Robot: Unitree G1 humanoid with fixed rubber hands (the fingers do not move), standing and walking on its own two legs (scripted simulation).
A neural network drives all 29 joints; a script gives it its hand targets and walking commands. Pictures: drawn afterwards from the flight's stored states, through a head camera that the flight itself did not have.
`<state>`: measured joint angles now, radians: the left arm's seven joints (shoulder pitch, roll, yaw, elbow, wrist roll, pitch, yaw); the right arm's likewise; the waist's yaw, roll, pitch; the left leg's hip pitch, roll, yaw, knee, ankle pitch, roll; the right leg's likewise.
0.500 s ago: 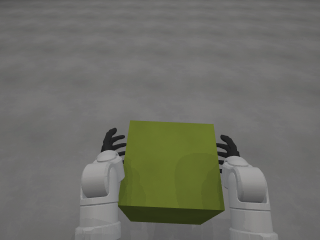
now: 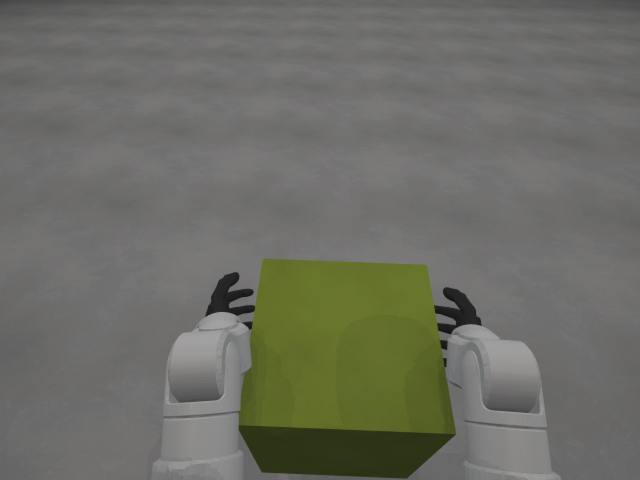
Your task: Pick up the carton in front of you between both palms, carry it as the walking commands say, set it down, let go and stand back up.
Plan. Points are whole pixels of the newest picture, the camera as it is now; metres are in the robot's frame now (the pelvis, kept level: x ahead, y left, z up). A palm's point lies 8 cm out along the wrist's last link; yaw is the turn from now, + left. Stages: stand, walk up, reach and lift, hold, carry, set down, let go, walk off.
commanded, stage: carry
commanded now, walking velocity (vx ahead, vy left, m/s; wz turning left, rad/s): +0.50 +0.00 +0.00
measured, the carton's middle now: (339, 375) +0.30 +0.01 -0.01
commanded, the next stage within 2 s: none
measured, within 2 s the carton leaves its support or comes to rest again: neither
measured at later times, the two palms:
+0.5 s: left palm (239, 171) +0.62 +0.18 +0.11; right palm (399, 179) +0.61 -0.10 +0.11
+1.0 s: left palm (276, 112) +0.94 +0.15 +0.09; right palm (391, 121) +0.93 -0.13 +0.07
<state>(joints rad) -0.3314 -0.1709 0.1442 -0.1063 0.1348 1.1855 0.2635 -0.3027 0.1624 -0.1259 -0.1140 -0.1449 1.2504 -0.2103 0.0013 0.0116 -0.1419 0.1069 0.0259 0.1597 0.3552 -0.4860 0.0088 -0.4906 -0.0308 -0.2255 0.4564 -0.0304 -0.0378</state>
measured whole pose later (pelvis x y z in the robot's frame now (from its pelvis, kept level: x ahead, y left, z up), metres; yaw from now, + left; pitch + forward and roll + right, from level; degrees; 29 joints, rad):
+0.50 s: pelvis +0.32 +0.04 +0.00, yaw -1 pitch +4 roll +1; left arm -0.35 -0.17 0.16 -0.16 0.14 1.18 0.24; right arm -0.33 0.17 -0.12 -0.16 -0.13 1.24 -0.23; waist -0.01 -0.04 -0.13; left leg -0.46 0.06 0.24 0.53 -0.11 0.06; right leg -0.12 -0.12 -0.14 0.69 -0.46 0.05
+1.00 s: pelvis +0.65 +0.01 +0.01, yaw +2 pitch +4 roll +0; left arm -0.35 -0.18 0.14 -0.05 0.14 1.15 0.25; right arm -0.28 0.16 -0.14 -0.13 -0.14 1.25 -0.22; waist 0.01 0.03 -0.07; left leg -0.24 0.10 0.07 1.02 -0.46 -0.02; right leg -0.42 -0.05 -0.25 0.52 -0.17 -0.08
